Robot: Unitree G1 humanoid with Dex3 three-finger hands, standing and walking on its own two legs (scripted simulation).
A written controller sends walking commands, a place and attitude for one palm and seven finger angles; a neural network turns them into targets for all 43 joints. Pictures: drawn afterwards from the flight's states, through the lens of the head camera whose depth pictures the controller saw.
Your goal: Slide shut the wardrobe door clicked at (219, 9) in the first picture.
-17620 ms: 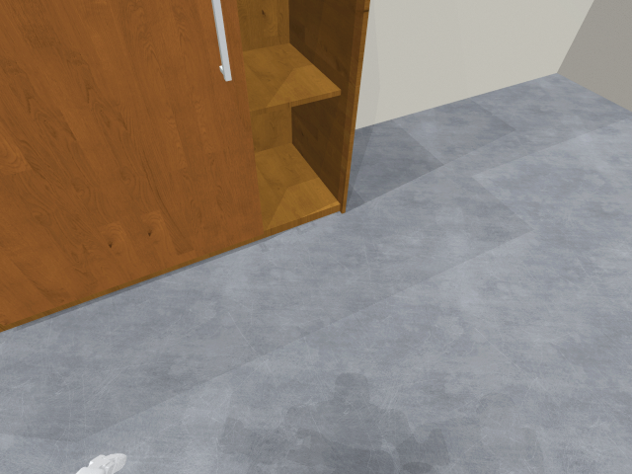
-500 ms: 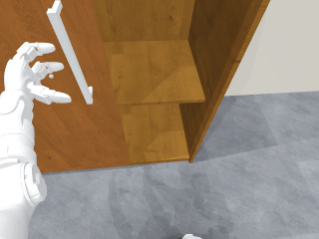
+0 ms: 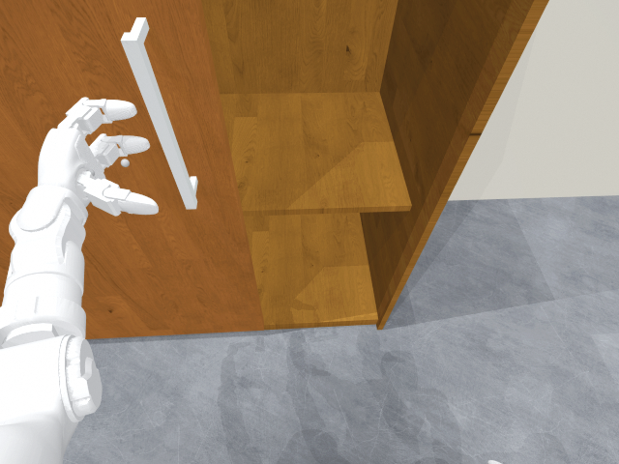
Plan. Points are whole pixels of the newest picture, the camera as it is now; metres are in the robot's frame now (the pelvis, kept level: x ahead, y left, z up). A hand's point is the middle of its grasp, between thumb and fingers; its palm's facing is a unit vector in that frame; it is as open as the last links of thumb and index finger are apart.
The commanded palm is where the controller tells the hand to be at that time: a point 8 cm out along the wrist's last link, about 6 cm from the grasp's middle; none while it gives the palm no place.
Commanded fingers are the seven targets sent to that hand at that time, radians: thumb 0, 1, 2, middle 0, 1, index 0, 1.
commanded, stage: feel for the door with the fingertips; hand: left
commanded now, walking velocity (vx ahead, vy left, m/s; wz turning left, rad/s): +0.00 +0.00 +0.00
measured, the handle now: (170, 130) +0.52 +0.19 +0.13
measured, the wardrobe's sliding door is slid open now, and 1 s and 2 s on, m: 0.38 0.38 0.38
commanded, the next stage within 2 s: slide the fingers in behind the handle in 0.70 s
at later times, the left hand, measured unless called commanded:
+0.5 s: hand (152, 154) +0.47 +0.20 +0.14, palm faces +0.06 -1.00 -0.04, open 14.0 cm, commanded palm +0.44 +0.25 +0.13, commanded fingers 0.00 -0.50 0.30 -0.30 -1.20 -0.30 -1.20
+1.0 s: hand (144, 149) +0.47 +0.21 +0.14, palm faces +0.03 -1.00 +0.01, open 13.8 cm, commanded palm +0.45 +0.25 +0.13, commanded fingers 0.00 -0.50 0.30 -0.30 -1.20 -0.30 -1.20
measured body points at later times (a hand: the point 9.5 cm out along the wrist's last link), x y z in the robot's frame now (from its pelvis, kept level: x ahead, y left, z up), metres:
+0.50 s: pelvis -0.01 -0.01 +0.00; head +0.05 -0.02 +0.44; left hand +0.46 +0.25 +0.14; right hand +0.03 -0.27 -0.12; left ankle -0.04 +0.11 -0.72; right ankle +0.01 -0.13 -0.72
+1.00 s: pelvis -0.01 +0.00 +0.00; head +0.06 +0.00 +0.44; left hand +0.47 +0.26 +0.14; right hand +0.00 -0.27 -0.12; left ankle -0.04 +0.11 -0.72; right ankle +0.01 -0.13 -0.72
